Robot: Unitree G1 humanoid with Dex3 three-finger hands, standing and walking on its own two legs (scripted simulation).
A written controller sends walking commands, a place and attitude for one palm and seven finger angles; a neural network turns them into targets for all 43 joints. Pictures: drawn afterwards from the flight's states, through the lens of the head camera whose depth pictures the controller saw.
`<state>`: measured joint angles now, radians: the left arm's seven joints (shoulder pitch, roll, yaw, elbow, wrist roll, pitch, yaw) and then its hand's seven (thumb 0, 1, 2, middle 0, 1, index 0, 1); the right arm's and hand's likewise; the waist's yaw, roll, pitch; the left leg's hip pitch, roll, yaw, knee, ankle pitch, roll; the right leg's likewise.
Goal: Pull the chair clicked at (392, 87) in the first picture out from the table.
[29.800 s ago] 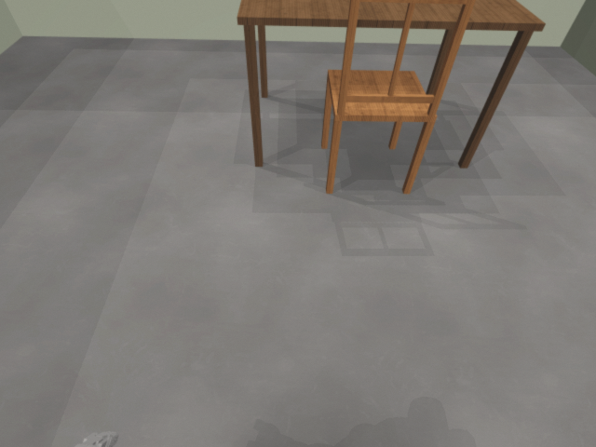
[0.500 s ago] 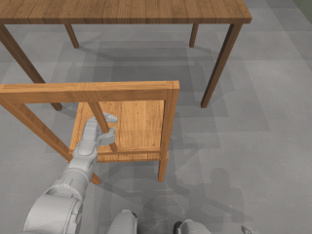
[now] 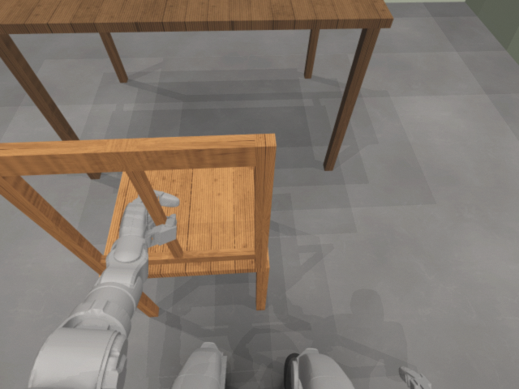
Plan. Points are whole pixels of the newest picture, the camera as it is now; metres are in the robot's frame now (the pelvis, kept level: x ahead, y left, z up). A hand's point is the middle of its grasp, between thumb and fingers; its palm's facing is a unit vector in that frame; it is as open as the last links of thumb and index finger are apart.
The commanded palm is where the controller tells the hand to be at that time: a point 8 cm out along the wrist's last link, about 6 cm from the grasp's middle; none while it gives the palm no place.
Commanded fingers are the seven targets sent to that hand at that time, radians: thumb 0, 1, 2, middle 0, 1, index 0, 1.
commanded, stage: step backward, pulling the chair out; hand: left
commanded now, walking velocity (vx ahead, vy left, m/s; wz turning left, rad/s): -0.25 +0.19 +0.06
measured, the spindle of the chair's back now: (160, 220) +0.40 +0.19 -0.05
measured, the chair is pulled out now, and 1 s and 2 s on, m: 0.43 0.60 0.60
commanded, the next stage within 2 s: stop walking, hand still on the chair in 0.26 s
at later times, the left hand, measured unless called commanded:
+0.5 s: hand (160, 273) +0.29 +0.17 -0.04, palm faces +0.08 -0.98 -0.20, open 5.3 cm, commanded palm +0.27 +0.22 -0.02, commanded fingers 0.00 0.90 0.90 -0.50 -1.45 -0.50 -1.45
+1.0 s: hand (161, 322) +0.22 +0.15 -0.04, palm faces +0.05 -0.98 -0.20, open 5.2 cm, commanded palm +0.19 +0.21 -0.02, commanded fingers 0.00 0.90 0.90 -0.50 -1.45 -0.50 -1.45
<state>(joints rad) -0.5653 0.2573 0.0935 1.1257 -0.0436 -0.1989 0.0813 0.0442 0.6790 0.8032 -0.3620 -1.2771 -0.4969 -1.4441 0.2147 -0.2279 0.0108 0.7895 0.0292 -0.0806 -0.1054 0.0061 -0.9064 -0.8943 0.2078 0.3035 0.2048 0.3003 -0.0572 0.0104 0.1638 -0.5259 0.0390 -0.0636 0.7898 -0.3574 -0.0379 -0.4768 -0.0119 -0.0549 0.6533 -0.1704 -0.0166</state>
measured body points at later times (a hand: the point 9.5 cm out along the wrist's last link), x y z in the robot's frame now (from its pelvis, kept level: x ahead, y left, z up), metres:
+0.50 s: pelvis -0.06 +0.00 +0.02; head +0.01 +0.00 +0.46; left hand +0.28 +0.22 -0.02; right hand +0.04 -0.24 -0.11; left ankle -0.04 +0.14 -0.71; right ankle +0.00 -0.12 -0.71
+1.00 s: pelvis -0.04 +0.01 +0.03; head -0.04 +0.00 +0.48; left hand +0.21 +0.20 -0.02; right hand +0.09 -0.23 -0.08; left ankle -0.04 +0.14 -0.71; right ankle +0.00 -0.12 -0.71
